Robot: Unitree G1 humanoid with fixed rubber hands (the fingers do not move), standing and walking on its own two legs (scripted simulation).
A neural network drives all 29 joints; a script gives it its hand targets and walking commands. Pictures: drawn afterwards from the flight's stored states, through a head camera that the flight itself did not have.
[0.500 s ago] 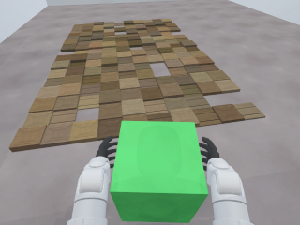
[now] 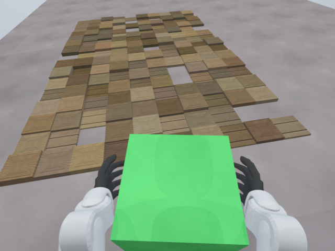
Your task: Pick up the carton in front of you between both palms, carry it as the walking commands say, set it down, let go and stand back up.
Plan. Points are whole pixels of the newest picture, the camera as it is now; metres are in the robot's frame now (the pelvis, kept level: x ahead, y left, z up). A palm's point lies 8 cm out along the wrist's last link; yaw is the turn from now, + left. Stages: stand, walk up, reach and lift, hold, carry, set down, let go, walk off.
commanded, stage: carry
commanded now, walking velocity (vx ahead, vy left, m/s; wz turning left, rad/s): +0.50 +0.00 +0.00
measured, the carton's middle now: (177, 201) +0.24 -0.01 +0.03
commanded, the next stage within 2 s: none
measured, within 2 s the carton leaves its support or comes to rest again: neither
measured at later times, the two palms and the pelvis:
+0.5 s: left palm (119, 112) +0.52 +0.16 +0.07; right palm (213, 109) +0.53 -0.14 +0.07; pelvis +0.30 +0.01 -0.02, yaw +0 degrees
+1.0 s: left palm (131, 51) +0.94 +0.17 +0.09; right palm (198, 47) +0.95 -0.14 +0.10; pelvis +0.63 +0.02 -0.01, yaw +1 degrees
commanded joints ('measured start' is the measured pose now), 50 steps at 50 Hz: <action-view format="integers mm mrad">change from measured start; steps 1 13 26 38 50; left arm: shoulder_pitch -283 -311 -289 -504 -912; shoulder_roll -654 -686 -622 -706 -586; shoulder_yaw -465 -565 -562 -502 -365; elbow -48 -130 -131 108 351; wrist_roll -137 -223 -180 -96 -100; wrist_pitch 6 -31 -22 -125 -165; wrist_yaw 33 -8 -28 30 90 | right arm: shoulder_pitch -408 -261 -253 -525 -951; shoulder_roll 621 707 648 668 589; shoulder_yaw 548 514 552 493 387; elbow -130 -42 -89 118 352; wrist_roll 234 161 169 170 151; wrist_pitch -12 -68 -46 -153 -202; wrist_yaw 14 -12 33 31 -60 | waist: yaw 67 46 -11 20 42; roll -195 -151 -115 53 84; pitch -203 -70 -180 -76 -146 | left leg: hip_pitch -454 -718 162 42 121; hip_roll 20 21 8 194 114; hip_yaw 97 10 42 -89 86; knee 400 448 62 -271 156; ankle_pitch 74 281 163 184 853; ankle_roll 29 24 100 195 156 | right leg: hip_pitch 592 559 302 -262 74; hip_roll -251 -255 -154 -111 60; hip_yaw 410 214 -2 136 -27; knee -227 -326 340 455 54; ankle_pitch -294 383 565 91 148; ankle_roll -68 -109 -9 7 -90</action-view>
